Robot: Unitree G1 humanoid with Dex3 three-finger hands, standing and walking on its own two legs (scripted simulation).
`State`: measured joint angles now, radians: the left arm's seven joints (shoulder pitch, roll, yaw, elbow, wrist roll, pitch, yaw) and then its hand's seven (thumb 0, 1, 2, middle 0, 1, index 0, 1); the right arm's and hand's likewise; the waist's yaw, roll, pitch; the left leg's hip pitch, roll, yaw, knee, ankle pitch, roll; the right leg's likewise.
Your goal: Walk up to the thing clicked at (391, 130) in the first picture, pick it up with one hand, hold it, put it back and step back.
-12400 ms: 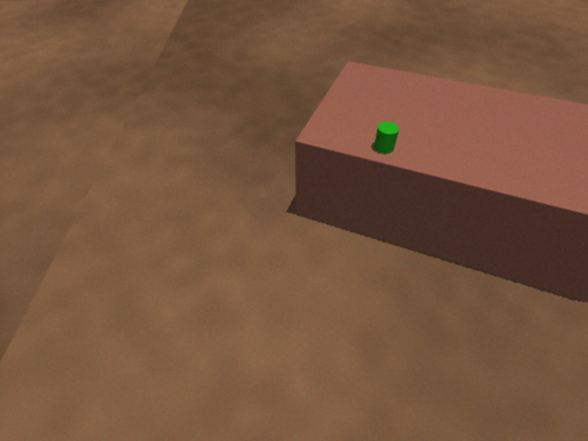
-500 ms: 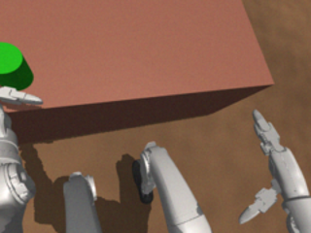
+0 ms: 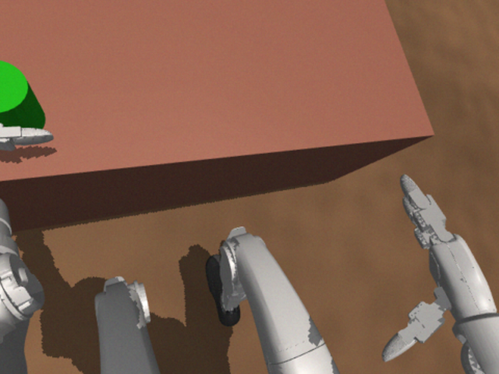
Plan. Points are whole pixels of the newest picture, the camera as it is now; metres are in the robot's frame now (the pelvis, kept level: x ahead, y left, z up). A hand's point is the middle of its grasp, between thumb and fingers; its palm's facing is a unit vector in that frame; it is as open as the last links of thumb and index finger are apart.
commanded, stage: close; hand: left
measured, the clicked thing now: (4, 103) +0.55 +0.20 -0.07
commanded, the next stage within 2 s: settle in 0.20 s
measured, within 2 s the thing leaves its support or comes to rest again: leaves its support in 0.56 s
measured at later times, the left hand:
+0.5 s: hand (4, 93) +0.56 +0.19 -0.07, palm faces +0.20 -0.98 -0.03, open 10.2 cm
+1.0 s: hand out of the picture +0.56 +0.20 +0.01, palm faces +0.21 -0.98 -0.05, open 10.4 cm
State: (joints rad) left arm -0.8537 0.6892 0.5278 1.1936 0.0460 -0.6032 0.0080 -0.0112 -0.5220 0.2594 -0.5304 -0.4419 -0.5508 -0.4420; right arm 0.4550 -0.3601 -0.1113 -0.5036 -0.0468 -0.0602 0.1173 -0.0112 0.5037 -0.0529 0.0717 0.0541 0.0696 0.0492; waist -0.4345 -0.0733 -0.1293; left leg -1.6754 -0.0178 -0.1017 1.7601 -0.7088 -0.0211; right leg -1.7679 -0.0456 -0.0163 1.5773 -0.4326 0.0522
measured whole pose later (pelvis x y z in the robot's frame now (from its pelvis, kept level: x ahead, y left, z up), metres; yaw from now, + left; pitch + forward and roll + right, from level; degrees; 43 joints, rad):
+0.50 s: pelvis +0.00 -0.01 +0.00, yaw +0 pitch +36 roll -4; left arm -0.86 0.70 0.53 1.17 0.05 -0.56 0.00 -0.01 -0.40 0.98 -0.71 -0.96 -0.76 -0.98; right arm 0.47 -0.36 -0.12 -0.55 -0.03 -0.04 0.12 -0.01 0.51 -0.06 0.07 0.05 0.07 0.05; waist -0.47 -0.08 -0.12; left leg -1.66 -0.01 -0.10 1.74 -0.70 -0.03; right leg -1.76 -0.04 -0.02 1.56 -0.42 0.05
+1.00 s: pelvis +0.01 +0.00 +0.04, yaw +0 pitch +33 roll -4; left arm -0.86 0.62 0.48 1.18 0.04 -0.49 0.03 -0.01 -0.50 1.13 -0.67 -1.09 -0.71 -1.11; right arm 0.45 -0.33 -0.09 -0.42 -0.03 0.00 0.09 -0.01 0.53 -0.06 0.07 0.05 0.07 0.05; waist -0.39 -0.04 -0.14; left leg -1.49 0.00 -0.08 1.60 -0.68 -0.01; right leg -1.59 -0.04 0.00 1.44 -0.42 0.05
